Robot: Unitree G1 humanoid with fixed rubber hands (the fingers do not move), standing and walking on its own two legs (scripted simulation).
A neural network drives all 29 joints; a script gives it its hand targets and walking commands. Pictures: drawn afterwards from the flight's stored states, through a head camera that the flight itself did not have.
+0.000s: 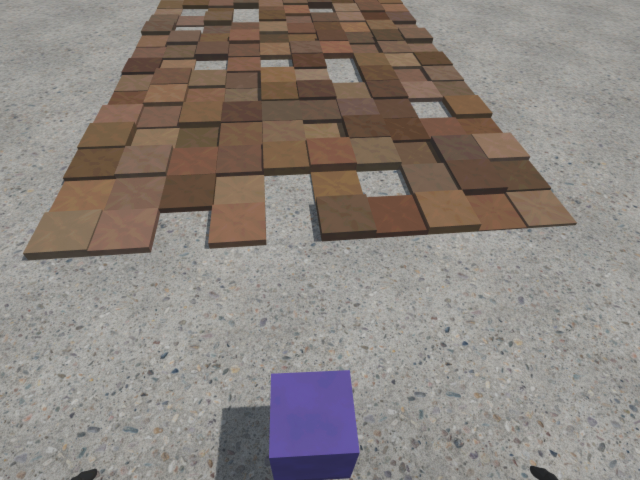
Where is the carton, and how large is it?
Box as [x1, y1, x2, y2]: [269, 370, 359, 479]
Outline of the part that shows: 349,370 271,374 269,459 274,479 328,479 344,478 350,476 359,451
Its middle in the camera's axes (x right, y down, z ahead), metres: -0.02 +0.52 +1.06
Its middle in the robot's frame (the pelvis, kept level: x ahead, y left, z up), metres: +0.40 +0.00 -0.66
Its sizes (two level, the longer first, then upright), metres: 0.210 0.200 0.250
